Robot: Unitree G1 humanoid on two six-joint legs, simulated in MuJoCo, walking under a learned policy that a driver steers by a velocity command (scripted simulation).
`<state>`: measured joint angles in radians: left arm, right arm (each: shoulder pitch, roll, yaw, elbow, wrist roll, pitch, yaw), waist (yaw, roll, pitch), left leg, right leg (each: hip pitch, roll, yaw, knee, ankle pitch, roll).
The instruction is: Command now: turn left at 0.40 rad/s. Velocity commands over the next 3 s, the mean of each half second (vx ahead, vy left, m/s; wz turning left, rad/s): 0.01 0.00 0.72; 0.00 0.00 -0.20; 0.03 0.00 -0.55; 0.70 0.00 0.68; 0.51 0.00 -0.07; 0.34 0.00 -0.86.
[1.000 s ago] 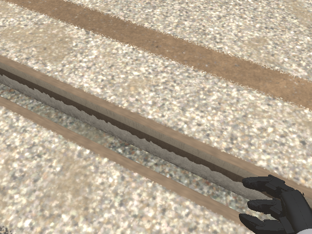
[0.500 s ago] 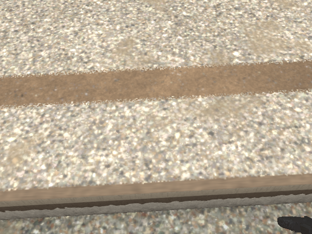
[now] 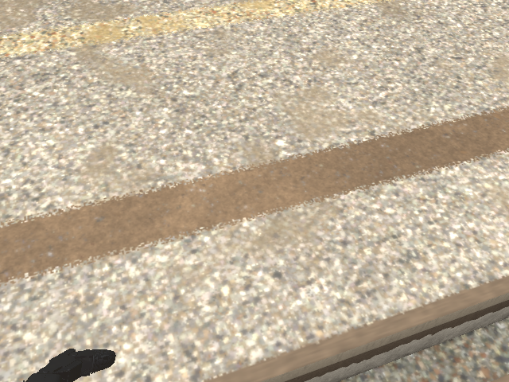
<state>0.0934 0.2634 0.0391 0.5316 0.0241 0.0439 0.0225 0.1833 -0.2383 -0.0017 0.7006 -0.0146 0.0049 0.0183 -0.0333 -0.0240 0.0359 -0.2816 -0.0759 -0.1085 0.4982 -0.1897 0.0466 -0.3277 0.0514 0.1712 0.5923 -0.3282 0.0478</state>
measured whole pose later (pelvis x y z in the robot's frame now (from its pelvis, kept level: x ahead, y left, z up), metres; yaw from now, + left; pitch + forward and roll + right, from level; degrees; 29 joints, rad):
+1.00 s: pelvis +0.02 -0.02 +0.00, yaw +15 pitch +3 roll +1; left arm 0.24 0.36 0.09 0.74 -0.02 0.06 0.00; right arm 0.12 -0.27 -0.05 0.61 -0.02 0.04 -0.06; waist 0.04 -0.03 0.06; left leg -0.16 0.03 0.08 0.39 -0.27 -0.01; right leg -0.55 -0.02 0.00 1.03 -0.40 0.10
